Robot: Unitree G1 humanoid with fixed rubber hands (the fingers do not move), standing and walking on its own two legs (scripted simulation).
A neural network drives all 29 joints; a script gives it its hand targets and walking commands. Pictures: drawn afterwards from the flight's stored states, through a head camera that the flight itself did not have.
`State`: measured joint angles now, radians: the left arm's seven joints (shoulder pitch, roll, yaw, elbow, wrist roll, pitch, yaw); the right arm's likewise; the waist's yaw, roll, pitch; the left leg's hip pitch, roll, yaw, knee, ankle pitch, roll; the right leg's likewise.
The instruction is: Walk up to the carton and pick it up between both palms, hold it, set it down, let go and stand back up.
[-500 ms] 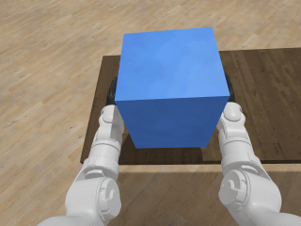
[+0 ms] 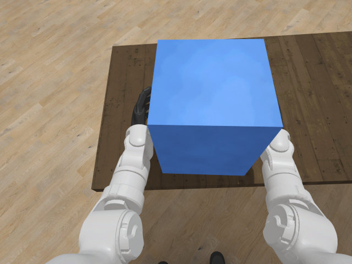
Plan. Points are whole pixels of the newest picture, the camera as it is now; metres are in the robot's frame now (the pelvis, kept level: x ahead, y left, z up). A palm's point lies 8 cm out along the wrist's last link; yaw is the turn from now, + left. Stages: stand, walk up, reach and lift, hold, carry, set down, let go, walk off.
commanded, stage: set down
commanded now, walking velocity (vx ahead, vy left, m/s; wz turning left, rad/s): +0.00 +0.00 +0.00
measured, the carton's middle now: (206, 115) +0.43 -0.08 +0.02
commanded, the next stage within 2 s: let go in 1.66 s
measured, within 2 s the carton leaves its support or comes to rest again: rests again in 1.86 s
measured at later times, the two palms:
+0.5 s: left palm (145, 123) +0.42 +0.06 +0.02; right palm (279, 123) +0.39 -0.24 +0.01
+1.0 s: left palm (146, 134) +0.40 +0.06 +0.01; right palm (283, 125) +0.38 -0.24 +0.02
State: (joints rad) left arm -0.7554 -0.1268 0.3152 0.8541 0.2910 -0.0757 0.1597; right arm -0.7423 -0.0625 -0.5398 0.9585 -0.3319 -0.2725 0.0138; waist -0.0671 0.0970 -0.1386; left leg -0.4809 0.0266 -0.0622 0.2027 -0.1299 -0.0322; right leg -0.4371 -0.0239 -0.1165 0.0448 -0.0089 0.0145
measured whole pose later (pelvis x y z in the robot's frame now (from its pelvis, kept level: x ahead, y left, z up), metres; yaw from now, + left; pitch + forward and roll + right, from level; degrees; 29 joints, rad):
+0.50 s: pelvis -0.01 +0.00 +0.00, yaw -1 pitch +26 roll -1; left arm -0.78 -0.10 0.28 0.99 0.22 -0.17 0.20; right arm -0.78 -0.12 -0.48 1.06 -0.26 -0.32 0.01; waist -0.06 0.11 -0.22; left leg -0.56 0.03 -0.05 0.22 -0.12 -0.03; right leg -0.54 -0.02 -0.10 0.09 -0.01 0.01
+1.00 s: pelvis -0.04 -0.02 +0.00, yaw +0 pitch +20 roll +0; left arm -0.85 -0.12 0.56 0.96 0.42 -0.14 0.08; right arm -0.89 0.05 -0.80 0.85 -0.63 -0.12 0.10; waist -0.08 0.06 -0.06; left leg -0.46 0.05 -0.06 0.16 -0.06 -0.06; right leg -0.48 0.00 -0.11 0.14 -0.01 -0.02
